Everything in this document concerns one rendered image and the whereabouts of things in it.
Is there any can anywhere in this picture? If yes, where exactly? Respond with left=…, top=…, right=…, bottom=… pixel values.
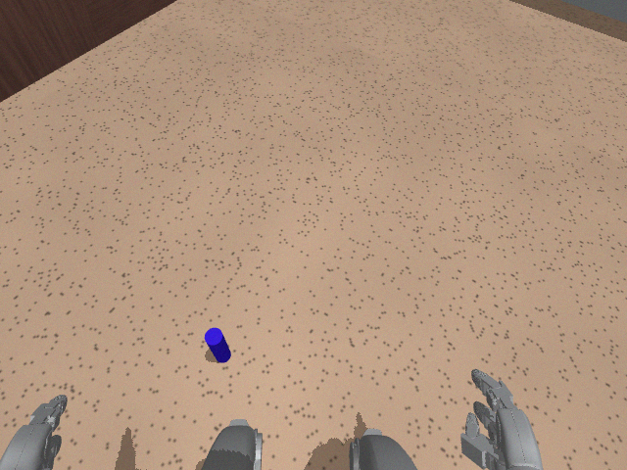
left=205, top=328, right=231, bottom=363

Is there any right robot hand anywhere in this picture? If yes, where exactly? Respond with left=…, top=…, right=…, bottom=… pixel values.
left=460, top=369, right=543, bottom=470

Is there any left robot hand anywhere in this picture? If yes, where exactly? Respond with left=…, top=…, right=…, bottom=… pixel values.
left=0, top=395, right=68, bottom=470

